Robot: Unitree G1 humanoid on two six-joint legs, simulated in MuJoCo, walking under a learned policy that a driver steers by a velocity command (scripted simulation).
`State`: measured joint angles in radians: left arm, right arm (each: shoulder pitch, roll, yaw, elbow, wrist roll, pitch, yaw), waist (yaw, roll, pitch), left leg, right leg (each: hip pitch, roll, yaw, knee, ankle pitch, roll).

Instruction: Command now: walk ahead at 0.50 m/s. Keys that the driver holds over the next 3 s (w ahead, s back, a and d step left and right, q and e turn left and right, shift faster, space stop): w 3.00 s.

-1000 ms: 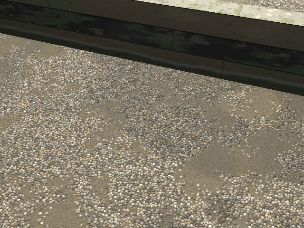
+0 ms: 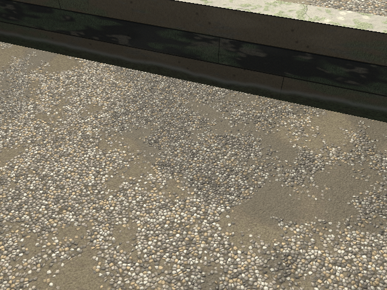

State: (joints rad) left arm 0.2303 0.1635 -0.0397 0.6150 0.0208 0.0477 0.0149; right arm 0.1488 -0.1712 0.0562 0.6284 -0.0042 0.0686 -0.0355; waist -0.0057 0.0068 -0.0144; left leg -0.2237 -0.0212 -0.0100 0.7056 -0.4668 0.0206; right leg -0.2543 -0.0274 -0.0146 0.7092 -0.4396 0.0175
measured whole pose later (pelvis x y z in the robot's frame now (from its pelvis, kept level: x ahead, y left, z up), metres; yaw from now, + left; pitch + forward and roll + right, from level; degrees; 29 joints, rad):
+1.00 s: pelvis +0.00 +0.00 +0.00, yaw +0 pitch -1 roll +0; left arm 0.23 0.16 -0.04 0.62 0.02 0.05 0.01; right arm 0.15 -0.17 0.06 0.63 0.00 0.07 -0.04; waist -0.01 0.01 -0.01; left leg -0.22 -0.02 0.00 0.71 -0.47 0.02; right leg -0.26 -0.02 -0.01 0.71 -0.44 0.02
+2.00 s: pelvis +0.00 +0.00 +0.00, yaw +0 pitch -1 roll +0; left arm 0.23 0.16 -0.04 0.62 0.02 0.04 0.01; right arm 0.16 -0.17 0.06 0.63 -0.01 0.06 -0.04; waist -0.01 0.01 -0.01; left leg -0.23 -0.01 0.00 0.71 -0.46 0.02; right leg -0.26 -0.02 0.00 0.71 -0.44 0.01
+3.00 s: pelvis +0.00 +0.00 +0.00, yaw -1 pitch -1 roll +0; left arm 0.23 0.16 -0.04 0.62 0.02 0.04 0.01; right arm 0.16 -0.17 0.06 0.63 -0.01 0.06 -0.04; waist -0.01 0.01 -0.01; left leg -0.23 -0.01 0.01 0.71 -0.46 0.02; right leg -0.26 -0.01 0.01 0.71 -0.44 0.01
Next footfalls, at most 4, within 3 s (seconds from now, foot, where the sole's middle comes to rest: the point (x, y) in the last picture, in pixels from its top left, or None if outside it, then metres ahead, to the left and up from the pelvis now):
none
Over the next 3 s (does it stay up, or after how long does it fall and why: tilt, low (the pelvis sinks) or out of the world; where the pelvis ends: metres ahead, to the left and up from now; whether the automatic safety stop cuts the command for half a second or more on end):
stays up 0.00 0.00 0.00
